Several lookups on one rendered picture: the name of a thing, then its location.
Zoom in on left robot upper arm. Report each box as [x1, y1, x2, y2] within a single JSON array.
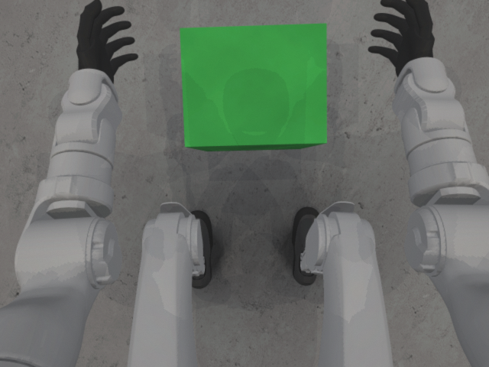
[[0, 216, 122, 367]]

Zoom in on right robot upper arm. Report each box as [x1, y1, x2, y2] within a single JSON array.
[[404, 204, 489, 367]]

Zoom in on robot foot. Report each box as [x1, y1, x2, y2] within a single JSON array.
[[191, 210, 213, 289], [292, 207, 319, 286]]

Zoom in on right robot foot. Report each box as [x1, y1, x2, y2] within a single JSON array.
[[292, 207, 319, 286]]

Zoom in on carton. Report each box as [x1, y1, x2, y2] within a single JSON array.
[[180, 23, 327, 151]]

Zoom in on left robot hand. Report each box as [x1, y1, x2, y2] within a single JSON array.
[[76, 0, 138, 84]]

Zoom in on right robot hand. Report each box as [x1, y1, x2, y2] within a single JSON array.
[[368, 0, 435, 78]]

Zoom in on robot right forearm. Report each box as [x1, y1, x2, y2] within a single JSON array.
[[392, 57, 489, 207]]

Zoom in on left robot foot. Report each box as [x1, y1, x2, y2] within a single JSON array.
[[191, 210, 213, 289]]

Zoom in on robot left forearm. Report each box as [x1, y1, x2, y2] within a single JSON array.
[[15, 69, 122, 287]]

